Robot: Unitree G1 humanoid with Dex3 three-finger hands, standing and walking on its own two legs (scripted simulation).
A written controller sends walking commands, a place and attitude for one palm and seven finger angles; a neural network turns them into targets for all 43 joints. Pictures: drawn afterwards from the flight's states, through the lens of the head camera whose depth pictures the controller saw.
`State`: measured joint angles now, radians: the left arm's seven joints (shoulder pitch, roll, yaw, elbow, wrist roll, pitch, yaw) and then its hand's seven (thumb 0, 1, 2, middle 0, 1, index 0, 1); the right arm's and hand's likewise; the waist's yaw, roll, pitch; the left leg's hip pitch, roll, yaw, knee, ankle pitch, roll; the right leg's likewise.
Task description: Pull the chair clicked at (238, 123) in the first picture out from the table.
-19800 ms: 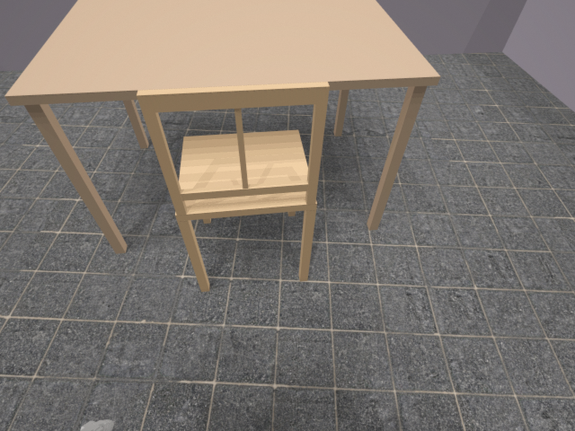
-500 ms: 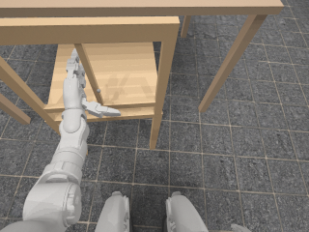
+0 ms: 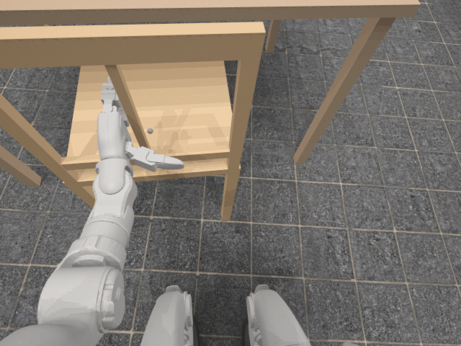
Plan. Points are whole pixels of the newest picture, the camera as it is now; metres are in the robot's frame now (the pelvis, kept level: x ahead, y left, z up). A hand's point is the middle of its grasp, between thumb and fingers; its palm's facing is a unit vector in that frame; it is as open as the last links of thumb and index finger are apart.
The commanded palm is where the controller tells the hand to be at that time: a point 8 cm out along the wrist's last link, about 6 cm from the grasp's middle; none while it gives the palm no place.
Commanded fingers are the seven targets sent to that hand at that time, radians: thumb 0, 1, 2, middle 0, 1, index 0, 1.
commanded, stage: hook a spindle and tug to test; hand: left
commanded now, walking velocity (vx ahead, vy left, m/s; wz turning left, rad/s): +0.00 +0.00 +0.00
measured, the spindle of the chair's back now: (133, 117) +0.51 +0.15 +0.03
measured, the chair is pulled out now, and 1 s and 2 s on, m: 0.00 0.00 0.04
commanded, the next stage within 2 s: step backward, pulling the chair out in 1.56 s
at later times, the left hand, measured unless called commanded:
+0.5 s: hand (151, 129) +0.48 +0.11 +0.03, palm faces +0.08 -1.00 -0.02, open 14.4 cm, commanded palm +0.45 +0.16 +0.03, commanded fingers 0.00 -0.05 0.49 -0.46 -1.34 -0.46 -1.34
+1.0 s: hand (147, 129) +0.48 +0.12 +0.03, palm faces +0.08 -1.00 +0.00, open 5.1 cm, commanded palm +0.44 +0.16 +0.03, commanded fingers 0.00 0.90 0.90 -0.50 -1.45 -0.50 -1.45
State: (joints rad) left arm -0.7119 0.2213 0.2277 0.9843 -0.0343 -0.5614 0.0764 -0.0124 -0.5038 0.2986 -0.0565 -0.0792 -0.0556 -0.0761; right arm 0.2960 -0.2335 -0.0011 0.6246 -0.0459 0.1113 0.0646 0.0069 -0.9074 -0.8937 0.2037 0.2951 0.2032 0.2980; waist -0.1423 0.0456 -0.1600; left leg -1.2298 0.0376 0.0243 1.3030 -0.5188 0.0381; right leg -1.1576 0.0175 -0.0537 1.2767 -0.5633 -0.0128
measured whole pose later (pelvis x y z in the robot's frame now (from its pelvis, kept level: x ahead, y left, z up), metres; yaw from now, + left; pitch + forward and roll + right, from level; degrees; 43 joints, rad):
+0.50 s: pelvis +0.00 -0.01 +0.00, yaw +0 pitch +26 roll -2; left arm -0.73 0.24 0.25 1.00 -0.05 -0.55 0.06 -0.01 -0.43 0.33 -0.30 -0.82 -0.29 -0.82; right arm 0.29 -0.24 0.00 0.62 -0.04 0.11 0.06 0.01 -0.91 -0.89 0.20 0.30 0.20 0.30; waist -0.14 0.04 -0.16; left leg -1.24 0.04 0.02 1.30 -0.52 0.03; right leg -1.17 0.02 -0.06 1.28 -0.57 -0.03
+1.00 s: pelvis +0.01 +0.00 +0.00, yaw +0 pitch +26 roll -3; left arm -0.68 0.22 0.22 0.95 -0.07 -0.54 0.06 0.01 0.74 0.83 -0.48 -1.44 -0.46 -1.44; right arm 0.28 -0.23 -0.01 0.62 -0.04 0.11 0.07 0.01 -0.91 -0.89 0.20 0.30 0.20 0.30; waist -0.13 0.04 -0.17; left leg -1.22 0.04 0.02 1.29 -0.53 0.03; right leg -1.14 0.02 -0.05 1.26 -0.57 -0.02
